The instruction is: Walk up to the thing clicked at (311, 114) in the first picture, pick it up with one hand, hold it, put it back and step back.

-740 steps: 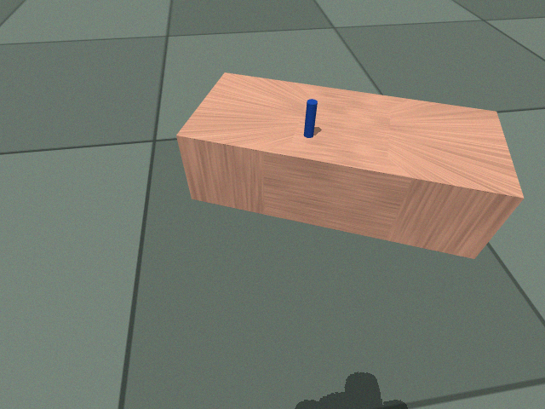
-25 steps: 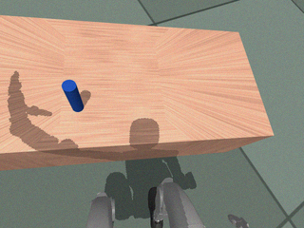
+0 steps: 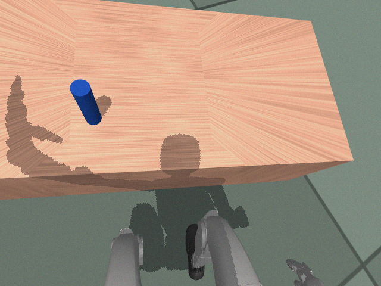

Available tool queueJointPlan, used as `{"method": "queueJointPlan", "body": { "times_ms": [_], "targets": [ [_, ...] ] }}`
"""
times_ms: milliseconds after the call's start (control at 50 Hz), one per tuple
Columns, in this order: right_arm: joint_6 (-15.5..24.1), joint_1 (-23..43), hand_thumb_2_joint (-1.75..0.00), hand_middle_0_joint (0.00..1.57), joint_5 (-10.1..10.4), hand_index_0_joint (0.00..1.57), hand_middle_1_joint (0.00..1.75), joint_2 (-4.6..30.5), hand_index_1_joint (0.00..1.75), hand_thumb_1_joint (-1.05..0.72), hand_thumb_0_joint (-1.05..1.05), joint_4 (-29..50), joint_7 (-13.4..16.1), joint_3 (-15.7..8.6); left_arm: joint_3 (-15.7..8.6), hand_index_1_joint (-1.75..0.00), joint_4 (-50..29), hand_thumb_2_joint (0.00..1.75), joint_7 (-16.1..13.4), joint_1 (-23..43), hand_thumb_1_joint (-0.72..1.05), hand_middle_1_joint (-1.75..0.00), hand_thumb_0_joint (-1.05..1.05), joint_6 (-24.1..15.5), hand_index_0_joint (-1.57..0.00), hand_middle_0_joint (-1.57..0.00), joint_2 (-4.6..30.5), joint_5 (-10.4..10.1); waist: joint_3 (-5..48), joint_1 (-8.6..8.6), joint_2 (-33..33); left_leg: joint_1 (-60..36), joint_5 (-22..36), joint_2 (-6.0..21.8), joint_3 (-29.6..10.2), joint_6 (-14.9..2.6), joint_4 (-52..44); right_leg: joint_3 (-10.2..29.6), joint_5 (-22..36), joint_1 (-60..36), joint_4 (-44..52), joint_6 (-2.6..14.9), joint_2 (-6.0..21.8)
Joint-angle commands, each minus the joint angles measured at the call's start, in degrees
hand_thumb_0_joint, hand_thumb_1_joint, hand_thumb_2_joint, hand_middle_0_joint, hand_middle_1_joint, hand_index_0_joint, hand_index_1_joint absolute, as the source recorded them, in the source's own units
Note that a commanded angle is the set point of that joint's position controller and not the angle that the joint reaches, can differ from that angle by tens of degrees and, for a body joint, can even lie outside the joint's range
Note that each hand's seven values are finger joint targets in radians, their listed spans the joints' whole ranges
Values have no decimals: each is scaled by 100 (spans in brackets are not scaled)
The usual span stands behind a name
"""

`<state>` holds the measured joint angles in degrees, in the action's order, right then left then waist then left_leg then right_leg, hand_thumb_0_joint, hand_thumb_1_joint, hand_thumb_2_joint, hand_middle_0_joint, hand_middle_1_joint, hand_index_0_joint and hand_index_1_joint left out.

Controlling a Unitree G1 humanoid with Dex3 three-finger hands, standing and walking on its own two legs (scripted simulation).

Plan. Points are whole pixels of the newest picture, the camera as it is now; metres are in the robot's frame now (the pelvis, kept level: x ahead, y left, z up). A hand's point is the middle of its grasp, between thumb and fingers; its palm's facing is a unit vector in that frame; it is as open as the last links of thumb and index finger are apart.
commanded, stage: approach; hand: left
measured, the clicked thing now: (87, 104) +0.54 +0.19 -0.16
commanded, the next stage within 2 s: close in in 0.26 s
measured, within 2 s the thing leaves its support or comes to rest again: neither
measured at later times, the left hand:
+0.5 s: hand (70, 120) +0.50 +0.23 -0.16, palm faces +0.10 -0.99 +0.04, open 17.6 cm
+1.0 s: hand (82, 115) +0.51 +0.20 -0.16, palm faces +0.16 -0.99 +0.00, open 17.7 cm
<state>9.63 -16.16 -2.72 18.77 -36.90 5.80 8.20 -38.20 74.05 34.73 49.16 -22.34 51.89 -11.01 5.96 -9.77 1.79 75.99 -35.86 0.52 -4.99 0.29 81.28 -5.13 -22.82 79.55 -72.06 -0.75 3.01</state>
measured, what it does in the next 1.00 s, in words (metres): lowers itself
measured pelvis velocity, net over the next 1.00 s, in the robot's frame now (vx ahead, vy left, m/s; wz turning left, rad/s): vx -0.05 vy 0.00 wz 0.01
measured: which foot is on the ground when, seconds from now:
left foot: down 0.00-1.00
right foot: down 0.00-1.00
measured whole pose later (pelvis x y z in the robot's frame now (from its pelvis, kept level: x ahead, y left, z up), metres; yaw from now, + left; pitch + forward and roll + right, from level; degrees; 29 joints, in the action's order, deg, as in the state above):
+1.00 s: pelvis -0.05 +0.00 -0.17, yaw +0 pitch +36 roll -4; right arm 1.9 -15.5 -4.2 17.1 -36.7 -2.8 3.7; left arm -26.8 68.3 5.2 60.2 -27.8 30.9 -0.4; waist 7.9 -13.0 -1.2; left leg 109.9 -41.6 -2.3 -3.8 0.1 115.1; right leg -1.9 -26.4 115.2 -105.4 -0.9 5.4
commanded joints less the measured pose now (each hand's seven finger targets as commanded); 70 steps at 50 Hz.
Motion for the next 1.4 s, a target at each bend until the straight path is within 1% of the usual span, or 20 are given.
{"method": "queueJointPlan", "body": {
  "times_ms": [0,120,160,180,220,240,340,380,420,520,600,640,760,780,800,980,1040,1120,1220,1380],
  "targets": [
    [110,-860,-89,20,-33,20,30,1068,30,-86,0,102,1,-342,-105,-5,-887,2,-34,1679,-61,-6,0,-754,-4,-4,1508,-150,2977,-46,-1478,-1023,2170,-51,-13,8,-258,218,735,-910,-383,335,-175],
    [20,-973,-89,20,-219,20,30,1224,30,-88,0,95,-204,-435,-353,-7,-1490,8,-265,2150,-54,-7,0,-1148,-2,-2,1662,20,4466,117,-2243,-1376,3313,-42,-21,91,499,239,1371,-620,-1414,404,-102],
    [-23,-913,-90,20,-267,20,30,1199,30,-88,0,144,-260,-498,19,-8,-1845,9,-347,2612,-53,-8,0,-1198,-1,-2,1167,139,4665,48,-2495,-1484,3334,-41,-61,140,590,231,1299,-291,-1630,437,-95],
    [-55,-962,-90,20,-283,20,30,1230,30,-88,0,68,-273,-546,-149,-8,-1854,9,-461,2622,-54,-8,0,-1188,-2,-2,1443,257,4681,86,-2619,-1396,3223,-37,-50,140,623,233,1207,-187,-1701,441,-98],
    [-83,-918,-90,20,-286,20,30,1120,30,-89,0,98,-330,-524,281,-9,-1944,9,-583,2930,-56,-8,0,-1168,-2,-2,755,299,4686,-81,-2574,-1153,2938,-47,-36,130,798,237,1075,27,-1853,442,-101],
    [-94,-885,-90,20,-288,20,30,1154,30,-89,0,115,-349,-556,107,-9,-1904,9,-705,2861,-58,-9,0,-1162,-2,-2,880,317,4639,-23,-2496,-868,2736,-63,-13,119,877,238,989,63,-1948,433,-91],
    [-161,-910,-90,20,-286,20,30,990,30,-90,0,-107,-495,-491,424,-11,-692,11,-1177,2258,-61,-12,0,-1102,-2,-2,-1,441,3410,-263,-1358,1304,1181,-187,151,-66,1426,264,329,314,-2276,329,-52],
    [-179,-747,-89,20,-290,20,30,1042,30,-89,0,167,-561,-526,38,-7,-1332,4,-1420,2620,-60,-9,0,-1307,-5,-3,649,546,3794,-123,-1383,1602,888,-224,249,-116,1592,304,198,140,-2435,282,-15],
    [-226,-727,-89,20,-288,20,30,1039,30,-90,0,263,-638,-558,66,-8,-1383,5,-1629,2680,-57,-10,0,-1400,-5,-3,439,595,4013,-165,-1213,1767,726,-240,296,-148,1708,309,135,-6,-2539,245,-4],
    [-359,-891,-90,20,-283,20,30,944,30,-90,0,124,-726,-637,498,-9,-1583,7,-2155,3225,-54,-11,0,-1383,-5,-3,66,837,4583,-210,-1362,1751,299,-286,381,-149,1772,356,-211,-64,-2555,194,12],
    [-509,-933,-90,20,-281,20,30,982,30,-90,0,169,-705,-761,669,-9,-2657,7,-2479,4119,-55,-11,0,-1258,-6,-4,277,1044,5193,-238,-1944,1340,365,-279,443,-126,1775,430,-129,-183,-2549,223,27],
    [-588,-1069,-90,20,-247,20,30,909,30,-91,0,-49,-703,-779,991,-7,-1988,5,-2532,3777,-55,-9,0,-1035,-5,-4,-385,1034,4696,-394,-1596,1557,13,-296,408,-166,1744,364,-417,81,-2400,214,9],
    [-635,-886,-90,20,-112,20,30,964,30,-92,0,110,-676,-793,905,-6,-1271,1,-2655,3166,-61,-8,0,-797,-6,-4,-596,858,3508,-409,-840,2467,-583,-293,347,-266,1738,314,-919,444,-2266,160,34],
    [-649,-907,-90,20,-96,20,30,879,30,-91,0,2,-701,-745,1249,-6,-991,2,-2632,3019,-61,-9,0,-765,-6,-4,-1053,859,3126,-503,-755,2599,-657,-294,319,-260,1693,260,-980,648,-2267,166,39],
    [-635,-804,-90,20,-81,20,30,949,30,-91,0,157,-703,-783,981,-6,-1263,2,-2701,3115,-61,-9,0,-816,-7,-4,-747,852,3096,-426,-721,2667,-721,-293,300,-274,1648,251,-1026,661,-2267,162,34],
    [-720,-1025,-90,20,-153,20,30,940,30,-92,0,159,-786,-868,1242,-4,-2320,1,-3123,3759,-61,-6,0,-1071,-6,-4,-924,1084,4382,-317,-1649,1222,638,-269,208,-82,1575,186,128,564,-2618,295,42],
    [-751,-1090,-90,20,-174,20,30,950,30,-91,0,-24,-802,-873,1524,-4,-1721,3,-3271,3451,-61,-4,0,-1029,-7,-7,-1424,1134,4134,-373,-1717,904,972,-245,87,9,1515,150,307,879,-2686,334,79],
    [-803,-1107,-90,20,-242,20,30,929,30,-91,0,-73,-811,-888,1417,-4,-2359,3,-3438,3792,-61,-4,0,-1174,-7,-7,-1079,1238,4459,-271,-1949,780,1406,-264,207,11,1688,188,613,765,-2753,361,67],
    [-827,-1086,-90,20,-239,20,30,926,30,-92,0,-88,-843,-897,1457,-5,-1597,5,-3506,3296,-61,-5,0,-1153,-7,-7,-1439,1220,4050,-454,-1274,1511,1067,-310,293,-89,1800,189,528,502,-2664,314,53],
    [-854,-977,-90,20,-235,20,30,983,30,-92,0,62,-874,-888,1282,-27,-1802,18,-3396,3649,-51,-27,0,-1322,-32,-31,-1047,1231,4243,-443,-1220,1748,742,-326,347,-135,1897,218,285,474,-2749,287,53]
  ]
}}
